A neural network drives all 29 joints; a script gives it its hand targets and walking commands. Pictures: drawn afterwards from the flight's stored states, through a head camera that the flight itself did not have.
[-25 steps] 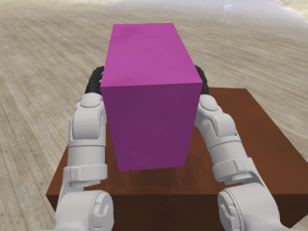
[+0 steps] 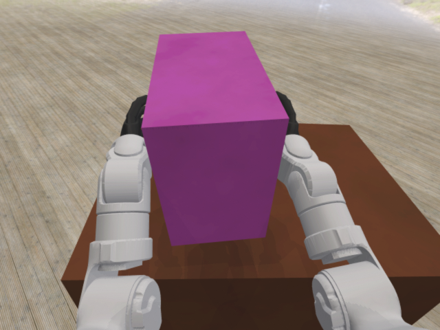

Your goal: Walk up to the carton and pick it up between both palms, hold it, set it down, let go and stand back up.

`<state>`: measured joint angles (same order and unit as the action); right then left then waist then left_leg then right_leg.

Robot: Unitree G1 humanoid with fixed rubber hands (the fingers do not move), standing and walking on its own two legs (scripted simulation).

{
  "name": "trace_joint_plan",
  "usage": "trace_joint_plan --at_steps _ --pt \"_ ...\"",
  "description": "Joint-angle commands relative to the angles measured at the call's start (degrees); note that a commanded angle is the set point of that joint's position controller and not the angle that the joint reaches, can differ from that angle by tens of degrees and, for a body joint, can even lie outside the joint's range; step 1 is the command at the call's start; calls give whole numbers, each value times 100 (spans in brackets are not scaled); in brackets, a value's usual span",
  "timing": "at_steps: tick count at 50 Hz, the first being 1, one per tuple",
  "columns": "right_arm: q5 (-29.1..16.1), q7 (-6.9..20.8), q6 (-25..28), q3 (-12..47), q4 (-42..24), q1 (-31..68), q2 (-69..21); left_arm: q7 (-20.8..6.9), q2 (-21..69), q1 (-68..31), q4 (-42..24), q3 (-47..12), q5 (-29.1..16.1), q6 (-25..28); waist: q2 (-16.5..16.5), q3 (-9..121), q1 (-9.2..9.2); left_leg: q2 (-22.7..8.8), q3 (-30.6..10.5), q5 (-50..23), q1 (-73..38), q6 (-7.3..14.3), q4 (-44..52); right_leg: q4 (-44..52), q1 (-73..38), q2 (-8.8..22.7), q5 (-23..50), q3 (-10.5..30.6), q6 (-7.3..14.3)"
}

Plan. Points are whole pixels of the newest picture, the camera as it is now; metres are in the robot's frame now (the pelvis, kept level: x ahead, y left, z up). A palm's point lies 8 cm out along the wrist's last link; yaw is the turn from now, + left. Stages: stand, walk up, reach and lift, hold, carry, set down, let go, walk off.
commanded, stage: hold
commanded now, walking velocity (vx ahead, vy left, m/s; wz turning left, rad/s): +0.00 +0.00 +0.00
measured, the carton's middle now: (210, 132) +0.40 +0.00 +0.22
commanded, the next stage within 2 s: none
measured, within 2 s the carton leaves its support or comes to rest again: neither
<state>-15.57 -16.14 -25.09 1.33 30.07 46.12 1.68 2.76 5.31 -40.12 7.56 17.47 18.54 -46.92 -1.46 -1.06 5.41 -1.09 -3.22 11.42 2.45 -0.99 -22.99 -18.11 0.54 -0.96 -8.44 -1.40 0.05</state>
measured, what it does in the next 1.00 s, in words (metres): stands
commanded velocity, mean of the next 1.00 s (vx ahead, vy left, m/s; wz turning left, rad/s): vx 0.00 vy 0.00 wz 0.00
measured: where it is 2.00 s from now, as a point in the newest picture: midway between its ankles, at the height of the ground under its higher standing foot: outside the picture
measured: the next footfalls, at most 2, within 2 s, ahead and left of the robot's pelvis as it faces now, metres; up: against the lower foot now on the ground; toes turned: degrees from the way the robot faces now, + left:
none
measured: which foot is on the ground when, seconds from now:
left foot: down 0.00-1.00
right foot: down 0.00-1.00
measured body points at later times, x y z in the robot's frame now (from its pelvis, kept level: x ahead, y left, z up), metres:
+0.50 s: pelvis +0.00 +0.00 +0.00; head -0.06 +0.02 +0.45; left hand +0.37 +0.14 +0.23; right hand +0.38 -0.12 +0.23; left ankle +0.03 +0.13 -0.75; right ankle +0.03 -0.12 -0.75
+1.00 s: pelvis +0.00 +0.00 +0.00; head -0.06 +0.02 +0.45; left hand +0.37 +0.13 +0.22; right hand +0.38 -0.13 +0.23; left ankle +0.03 +0.13 -0.75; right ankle +0.03 -0.12 -0.75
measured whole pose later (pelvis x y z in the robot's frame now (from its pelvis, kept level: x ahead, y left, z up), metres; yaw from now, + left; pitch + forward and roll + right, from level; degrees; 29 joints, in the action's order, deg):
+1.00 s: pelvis +0.00 +0.00 +0.00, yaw +0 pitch -10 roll -1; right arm -15.2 -15.9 -24.9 0.5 30.5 46.0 1.6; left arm 2.7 6.1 -40.7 8.7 18.3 19.0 -46.4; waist -1.4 -1.5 5.2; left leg -0.9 -2.9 11.0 1.9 -0.8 -22.5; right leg -17.8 0.1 -0.8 -8.1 -1.2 -0.1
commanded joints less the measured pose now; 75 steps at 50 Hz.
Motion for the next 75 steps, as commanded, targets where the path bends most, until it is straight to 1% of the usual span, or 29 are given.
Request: trace_joint_plan --at_steps 1,2,3,7,9,12,16,20,25,27,28,30,31,32,34,40,42,46,48,51,53,54,55,58,61,63,67,69,75 --pt "-649 514 315 2040 -1983 4551 -3915 -931 3355 -4456 -969 -3214 -1016 538 456 2922 86 374 319 -1665 -727 -97 164 70 -709 -387 1360 -275 -338" --pt "-733 500 354 2188 -2466 4867 -3901 -966 3350 -4195 -877 -3298 -1030 486 301 2989 67 388 337 -1871 -735 -96 146 68 -834 -417 1562 -305 -337" --pt "-618 519 209 1923 -1759 4526 -3867 -952 3125 -4517 -791 -2917 -863 482 294 2463 66 408 303 -1411 -588 -35 272 163 -641 -368 1018 -305 -334" --pt "-438 580 272 1773 -1672 4864 -3929 -997 3084 -4716 -517 -2867 -794 491 307 2338 -3 431 388 -875 -409 37 387 244 -462 -258 637 -268 -328" --pt "-611 505 342 2093 -2202 4923 -4072 -1027 3174 -4421 -826 -3048 -922 504 237 2874 -37 424 385 -1540 -732 44 222 159 -729 -293 1381 -251 -405" --pt "-533 479 325 2020 -2240 5107 -3980 -1028 3110 -4409 -383 -2824 -818 450 98 2627 -68 440 379 -1281 -460 71 269 183 -775 -311 1173 -245 -386" --pt "-650 511 297 1970 -1956 4755 -4009 -937 3102 -4737 -951 -3025 -1017 526 351 2908 38 421 352 -1465 -705 30 201 96 -613 -294 1306 -262 -365" --pt "-458 546 257 1761 -1768 4821 -3864 -1017 3143 -4548 -561 -2940 -849 425 343 2461 56 359 345 -1064 -617 -3 380 243 -489 -305 718 -293 -312" --pt "-608 539 350 1976 -2111 4815 -3801 -965 3366 -4463 -780 -3219 -1020 490 458 2968 99 341 297 -1769 -893 -143 142 137 -655 -411 1263 -294 -283" --pt "-500 556 239 1772 -1637 4680 -3690 -1024 3238 -4367 -504 -2913 -804 434 397 2350 129 364 335 -1315 -588 -104 308 228 -556 -347 861 -301 -287" --pt "-490 597 252 1818 -1587 4730 -3756 -1069 3109 -4381 -403 -2681 -639 394 171 2152 -78 363 364 -1040 -494 6 433 272 -591 -327 595 -312 -308" --pt "-382 628 335 1587 -1553 5039 -3708 -1076 3168 -4447 -90 -2646 -573 385 326 1990 -61 386 441 -575 -197 -2 557 317 -435 -261 167 -294 -268" --pt "-363 657 396 1653 -1642 4995 -3898 -1078 3304 -4742 -460 -2851 -850 480 215 2221 47 340 365 -836 -198 -37 460 186 -526 -340 482 -327 -262" --pt "-490 667 469 1728 -1843 5082 -3911 -1012 3449 -5007 -867 -3204 -1054 541 576 2836 164 291 317 -1336 -598 -164 360 122 -567 -351 792 -340 -218" --pt "-632 643 549 1946 -2326 5364 -3912 -927 3538 -4893 -813 -3326 -1107 587 613 3193 87 319 320 -1819 -820 -209 154 126 -649 -431 957 -339 -243" --pt "-413 648 369 1669 -1459 4845 -3727 -933 3244 -4846 -466 -2967 -898 588 443 2474 154 367 337 -854 -450 -84 410 264 -449 -315 446 -311 -271" --pt "-523 639 445 1877 -1944 5051 -3978 -926 3342 -4502 -408 -2971 -951 554 256 2749 -93 381 374 -1190 -525 -12 332 224 -592 -350 780 -296 -286" --pt "-652 612 392 2018 -2054 4834 -3934 -888 3315 -4643 -816 -3171 -1051 582 439 2971 89 385 304 -1612 -783 -89 220 148 -667 -339 1195 -282 -285" --pt "-489 596 320 1839 -1742 4804 -3844 -956 3234 -4316 -201 -2855 -831 485 218 2426 11 391 389 -1052 -507 -8 364 272 -527 -336 725 -288 -323" --pt "-534 616 385 1791 -1836 4978 -3877 -968 3208 -4512 -479 -2792 -767 517 304 2601 -46 422 411 -1090 -528 15 370 244 -544 -317 747 -284 -306" --pt "-474 608 397 1769 -1821 4911 -3942 -938 3353 -4889 -721 -3131 -976 585 457 2886 120 385 351 -1120 -603 -72 314 196 -497 -323 789 -282 -294" --pt "-532 605 405 1991 -2051 5090 -4082 -917 3376 -4729 -706 -3183 -1096 590 248 2989 -16 371 359 -1239 -610 -23 297 170 -623 -364 923 -287 -294" --pt "-582 607 405 1978 -1959 4988 -4003 -861 3362 -4863 -796 -3191 -1043 607 460 3065 41 402 334 -1335 -683 -54 248 158 -564 -347 958 -292 -266" --pt "-496 602 354 1809 -1752 5026 -3911 -905 3170 -4483 -254 -2757 -782 508 303 2549 -102 406 404 -1003 -470 51 357 267 -490 -305 679 -239 -313" --pt "-421 582 287 1691 -1498 4873 -3875 -973 3079 -4685 -335 -2721 -789 527 251 2272 -11 431 362 -799 -383 53 424 263 -434 -243 541 -265 -357" --pt "-492 579 399 1919 -1922 5138 -4019 -1001 3158 -4512 -397 -2772 -844 533 109 2731 -104 401 444 -1113 -528 93 356 253 -676 -307 852 -268 -339" --pt "-501 543 399 1817 -1931 4983 -3976 -938 3347 -4817 -626 -3197 -1001 584 534 2849 145 416 318 -1395 -661 -59 236 164 -561 -310 1008 -298 -287" --pt "-552 504 294 1930 -1792 4568 -3963 -993 3245 -4471 -634 -3046 -990 521 301 2669 181 400 299 -1677 -737 -29 181 150 -657 -327 1397 -293 -353" --pt "-523 562 340 1871 -1950 4976 -3933 -1001 3169 -4499 -540 -2829 -732 469 284 2568 -83 448 371 -1037 -470 61 366 246 -507 -261 747 -282 -347"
